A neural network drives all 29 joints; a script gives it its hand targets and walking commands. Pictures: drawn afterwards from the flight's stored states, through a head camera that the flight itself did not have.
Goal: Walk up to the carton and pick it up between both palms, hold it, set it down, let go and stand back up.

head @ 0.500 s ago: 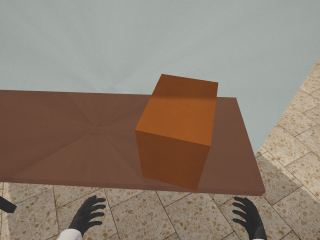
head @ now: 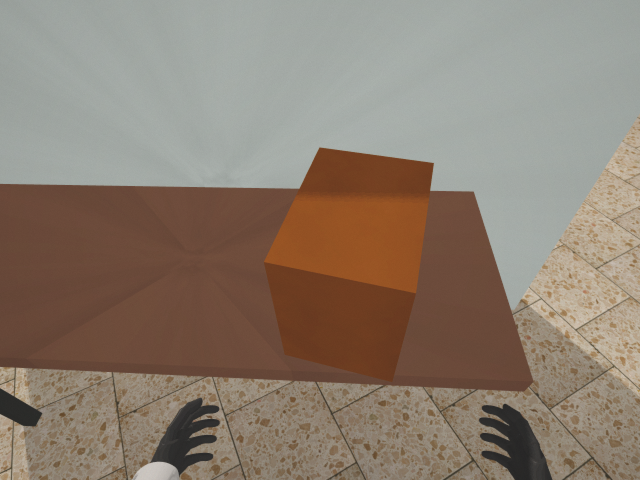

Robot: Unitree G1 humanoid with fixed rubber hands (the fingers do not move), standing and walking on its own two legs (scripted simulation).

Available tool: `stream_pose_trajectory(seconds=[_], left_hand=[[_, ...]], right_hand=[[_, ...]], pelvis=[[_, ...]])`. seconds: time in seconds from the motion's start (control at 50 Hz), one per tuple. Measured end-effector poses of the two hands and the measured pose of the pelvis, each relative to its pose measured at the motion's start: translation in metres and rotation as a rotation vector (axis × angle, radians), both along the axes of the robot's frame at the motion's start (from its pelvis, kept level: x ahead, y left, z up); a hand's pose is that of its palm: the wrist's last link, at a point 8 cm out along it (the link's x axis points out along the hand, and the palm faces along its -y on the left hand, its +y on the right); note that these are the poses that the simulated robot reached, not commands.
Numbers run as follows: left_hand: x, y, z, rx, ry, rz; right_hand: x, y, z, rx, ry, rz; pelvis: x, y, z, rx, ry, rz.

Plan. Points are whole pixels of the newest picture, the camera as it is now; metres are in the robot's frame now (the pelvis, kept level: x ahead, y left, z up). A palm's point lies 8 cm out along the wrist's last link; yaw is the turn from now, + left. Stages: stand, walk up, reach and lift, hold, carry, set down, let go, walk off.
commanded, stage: let go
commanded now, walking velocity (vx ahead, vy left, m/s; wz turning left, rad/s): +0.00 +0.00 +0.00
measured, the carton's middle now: (355, 263) +0.47 -0.01 -0.06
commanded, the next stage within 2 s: stand in 0.46 s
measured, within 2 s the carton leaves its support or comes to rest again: neither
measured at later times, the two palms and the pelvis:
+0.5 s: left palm (181, 469) +0.15 +0.22 -0.08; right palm out of the picture +0.14 -0.23 -0.08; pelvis +0.00 +0.00 +0.00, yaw +0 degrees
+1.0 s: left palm (144, 458) +0.16 +0.27 -0.07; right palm out of the picture +0.12 -0.31 -0.10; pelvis +0.02 -0.01 +0.00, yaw +0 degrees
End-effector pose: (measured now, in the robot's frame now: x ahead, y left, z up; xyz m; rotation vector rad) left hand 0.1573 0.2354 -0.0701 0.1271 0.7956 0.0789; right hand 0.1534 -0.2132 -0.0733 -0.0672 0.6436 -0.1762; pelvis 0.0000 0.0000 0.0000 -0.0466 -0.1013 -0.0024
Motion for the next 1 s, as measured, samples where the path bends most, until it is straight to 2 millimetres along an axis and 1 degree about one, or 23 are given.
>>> stream_pose_trajectory(seconds=[0.14, 0.28, 0.52, 0.56, 0.66, 0.72, 0.76, 0.84, 1.0], left_hand=[[0.001, -0.002, -0.003, 0.013, 0.024, 0.001], [-0.001, -0.006, -0.006, 0.011, 0.035, 0.003], [-0.005, -0.013, -0.008, 0.028, 0.046, 0.01], [-0.005, -0.006, -0.004, 0.063, 0.021, -0.001], [-0.003, 0.018, 0.006, 0.16, -0.012, -0.014], [0.0, 0.027, 0.01, 0.194, -0.018, -0.017], [0.002, 0.029, 0.011, 0.207, -0.017, -0.02], [0.004, 0.03, 0.01, 0.214, -0.005, -0.021], [0.004, 0.033, 0.004, 0.215, 0.03, -0.015]], right_hand=[[-0.001, -0.006, -0.002, -0.008, 0.022, 0.016], [-0.001, -0.012, 0.0, -0.02, 0.026, 0.027], [-0.013, -0.019, -0.009, -0.017, 0.093, 0.044], [-0.019, -0.029, -0.013, -0.043, 0.154, 0.042], [-0.037, -0.065, -0.02, -0.121, 0.296, 0.026], [-0.041, -0.083, -0.021, -0.158, 0.347, 0.023], [-0.041, -0.091, -0.021, -0.175, 0.364, 0.022], [-0.037, -0.097, -0.021, -0.187, 0.375, 0.024], [-0.032, -0.097, -0.023, -0.186, 0.387, 0.024]], pelvis=[[0.003, -0.001, 0.0, 0.002, 0.006, 0.0], [0.004, -0.003, 0.001, 0.004, 0.01, 0.0], [0.001, -0.005, 0.001, 0.007, 0.01, 0.0], [0.0, -0.005, 0.001, 0.009, 0.013, 0.0], [0.001, -0.008, 0.0, 0.015, 0.029, 0.001], [0.003, -0.01, 0.0, 0.017, 0.04, 0.0], [0.005, -0.011, 0.0, 0.018, 0.043, 0.0], [0.01, -0.012, 0.0, 0.019, 0.05, 0.0], [0.016, -0.011, -0.001, 0.019, 0.059, 0.0]])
